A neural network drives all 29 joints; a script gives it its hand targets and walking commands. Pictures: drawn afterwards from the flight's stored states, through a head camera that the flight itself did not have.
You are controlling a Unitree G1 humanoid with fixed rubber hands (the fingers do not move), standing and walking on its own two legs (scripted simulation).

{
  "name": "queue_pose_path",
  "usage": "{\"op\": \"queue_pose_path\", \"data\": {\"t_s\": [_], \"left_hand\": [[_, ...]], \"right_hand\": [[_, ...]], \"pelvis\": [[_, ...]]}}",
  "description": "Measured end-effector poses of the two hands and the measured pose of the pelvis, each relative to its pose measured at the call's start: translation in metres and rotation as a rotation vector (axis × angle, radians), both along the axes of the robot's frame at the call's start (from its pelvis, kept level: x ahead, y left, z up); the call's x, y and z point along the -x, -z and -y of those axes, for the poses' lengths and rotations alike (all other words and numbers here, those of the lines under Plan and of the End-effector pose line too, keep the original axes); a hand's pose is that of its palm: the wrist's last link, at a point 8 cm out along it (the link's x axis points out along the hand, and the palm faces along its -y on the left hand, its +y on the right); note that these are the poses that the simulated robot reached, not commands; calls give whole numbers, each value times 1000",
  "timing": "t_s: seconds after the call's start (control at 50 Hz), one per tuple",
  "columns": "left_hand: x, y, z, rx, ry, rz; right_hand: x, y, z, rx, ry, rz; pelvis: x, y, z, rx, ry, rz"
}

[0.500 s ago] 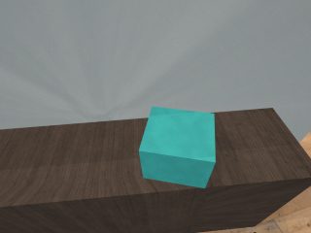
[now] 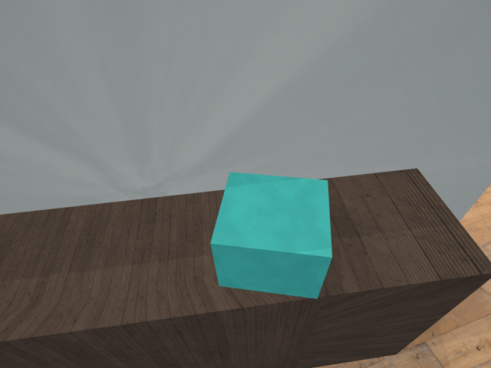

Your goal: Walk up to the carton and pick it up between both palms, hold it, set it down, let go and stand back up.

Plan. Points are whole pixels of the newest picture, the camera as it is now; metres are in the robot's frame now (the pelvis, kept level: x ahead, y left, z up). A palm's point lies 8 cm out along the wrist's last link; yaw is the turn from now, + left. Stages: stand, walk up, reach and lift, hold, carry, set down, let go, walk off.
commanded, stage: reach and lift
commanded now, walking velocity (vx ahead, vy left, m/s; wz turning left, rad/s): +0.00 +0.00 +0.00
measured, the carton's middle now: (272, 234) +0.41 -0.02 -0.04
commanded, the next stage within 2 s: none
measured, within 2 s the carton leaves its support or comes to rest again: neither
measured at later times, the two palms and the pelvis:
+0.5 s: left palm (125, 365) +0.17 +0.23 -0.07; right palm out of the picture +0.16 -0.25 -0.05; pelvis +0.01 -0.01 +0.01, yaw +1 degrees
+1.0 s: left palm (121, 361) +0.17 +0.22 -0.04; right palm (406, 351) +0.18 -0.21 -0.03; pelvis +0.03 -0.01 +0.02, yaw +2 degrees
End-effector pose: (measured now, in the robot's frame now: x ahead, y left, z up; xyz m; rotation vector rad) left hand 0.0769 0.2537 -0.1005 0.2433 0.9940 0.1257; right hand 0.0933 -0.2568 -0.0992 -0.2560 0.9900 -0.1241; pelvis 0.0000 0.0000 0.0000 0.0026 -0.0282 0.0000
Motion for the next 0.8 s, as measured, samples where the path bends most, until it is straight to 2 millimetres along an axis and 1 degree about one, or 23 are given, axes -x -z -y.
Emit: {"op": "queue_pose_path", "data": {"t_s": [0.04, 0.08, 0.14, 0.18, 0.24, 0.28, 0.32, 0.38, 0.46, 0.56, 0.68, 0.8], "left_hand": [[-1, 1, 0, -4, 2, -11], [-9, 7, -5, -29, -14, -68], [-36, 9, -9, -45, -40, -66], [-58, 1, -3, -31, -32, -22], [-85, -15, 11, 1, 2, 56], [-97, -25, 20, 22, 18, 100], [-103, -29, 26, 38, 22, 122], [-104, -30, 29, 54, 10, 132], [-100, -31, 26, 58, -11, 147], [-92, -36, 22, 54, -17, 182], [-91, -46, 21, 71, -6, 256], [-93, -54, 24, 98, 13, 327]], "right_hand": [[1, 1, 1, 1, 0, 1], [-5, 9, 3, -1, -9, 12], [-24, 15, 2, -12, -35, 58], [-38, 10, -1, -18, -33, 110], [-52, -5, -4, -29, -19, 180], [-57, -17, -4, -31, -16, 218], [-60, -27, -2, -26, -17, 247], [-62, -37, 0, -13, -15, 269], [-64, -44, -2, -6, -10, 288], [-67, -44, -17, -47, 3, 315], [-73, -45, -38, -99, 6, 370], [-79, -52, -43, -106, 26, 431]], "pelvis": [[0, 0, 0, 0, 1, -1], [5, 4, 1, -1, -16, -2], [14, 11, 3, -8, -37, 5], [14, 12, 4, -6, -40, 9], [7, 5, 5, 1, -37, 17], [0, 0, 7, 2, -35, 24], [-6, -4, 8, 1, -34, 35], [-11, -8, 10, -3, -32, 52], [-14, -10, 12, -7, -28, 64], [-16, -13, 13, -6, -25, 59], [-19, -14, 12, -4, -27, 51], [-22, -15, 12, -4, -30, 54]]}}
